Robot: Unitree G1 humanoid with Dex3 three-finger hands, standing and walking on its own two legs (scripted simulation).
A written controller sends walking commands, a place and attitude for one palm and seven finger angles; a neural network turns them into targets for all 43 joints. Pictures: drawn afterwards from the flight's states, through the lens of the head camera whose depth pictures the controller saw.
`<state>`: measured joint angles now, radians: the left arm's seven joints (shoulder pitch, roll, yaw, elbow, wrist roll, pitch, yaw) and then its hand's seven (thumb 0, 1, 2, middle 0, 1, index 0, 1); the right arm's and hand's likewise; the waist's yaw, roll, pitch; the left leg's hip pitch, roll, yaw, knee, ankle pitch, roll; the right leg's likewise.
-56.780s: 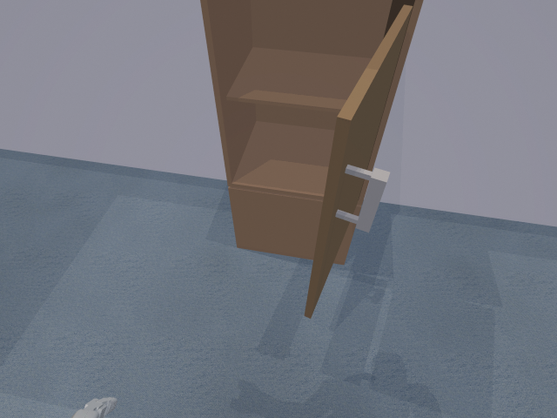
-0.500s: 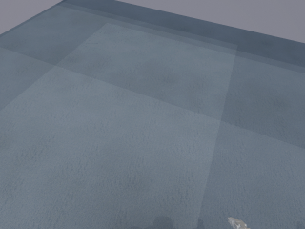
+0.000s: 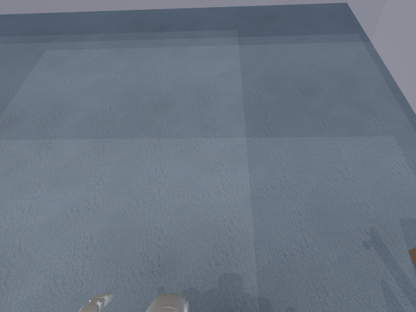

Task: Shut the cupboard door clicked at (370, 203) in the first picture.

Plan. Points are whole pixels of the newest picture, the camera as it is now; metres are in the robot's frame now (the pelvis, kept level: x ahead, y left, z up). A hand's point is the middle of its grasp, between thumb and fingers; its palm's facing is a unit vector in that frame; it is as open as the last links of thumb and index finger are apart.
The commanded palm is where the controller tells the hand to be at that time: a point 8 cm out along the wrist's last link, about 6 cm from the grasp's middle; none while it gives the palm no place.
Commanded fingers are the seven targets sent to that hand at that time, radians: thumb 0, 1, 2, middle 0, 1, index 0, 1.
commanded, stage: turn to face it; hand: left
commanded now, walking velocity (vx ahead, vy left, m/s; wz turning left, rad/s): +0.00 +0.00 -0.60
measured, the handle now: out of the picture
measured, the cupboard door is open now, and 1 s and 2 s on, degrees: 19 19 19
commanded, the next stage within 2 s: take the last steps up to it in 1.96 s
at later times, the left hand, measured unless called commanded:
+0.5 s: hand (120, 279) +0.19 +0.23 -0.16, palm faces -0.25 -0.94 -0.21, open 7.4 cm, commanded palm none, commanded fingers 0.00 0.90 0.90 -0.20 -0.30 -0.20 -0.30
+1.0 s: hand (159, 265) +0.22 +0.14 -0.16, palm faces -0.52 -0.83 -0.22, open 7.4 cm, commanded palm none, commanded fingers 0.00 0.90 0.90 -0.20 -0.30 -0.20 -0.30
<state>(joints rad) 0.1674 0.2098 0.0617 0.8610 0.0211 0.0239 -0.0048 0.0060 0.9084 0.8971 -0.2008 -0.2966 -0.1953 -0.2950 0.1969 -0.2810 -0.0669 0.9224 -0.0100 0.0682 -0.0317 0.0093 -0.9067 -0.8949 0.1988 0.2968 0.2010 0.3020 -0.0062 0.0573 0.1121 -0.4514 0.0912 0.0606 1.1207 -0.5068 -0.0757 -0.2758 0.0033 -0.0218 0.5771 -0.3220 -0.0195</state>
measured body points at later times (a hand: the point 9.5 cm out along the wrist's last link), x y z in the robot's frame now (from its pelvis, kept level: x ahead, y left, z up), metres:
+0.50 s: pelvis +0.04 +0.04 +0.01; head +0.10 +0.05 +0.46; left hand +0.21 +0.28 -0.14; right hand +0.04 -0.22 -0.12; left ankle +0.07 +0.15 -0.73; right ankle -0.04 -0.09 -0.65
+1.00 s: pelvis +0.06 +0.01 +0.01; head +0.10 -0.02 +0.45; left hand +0.25 +0.18 -0.14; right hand +0.00 -0.26 -0.13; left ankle +0.15 +0.13 -0.69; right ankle -0.01 -0.08 -0.73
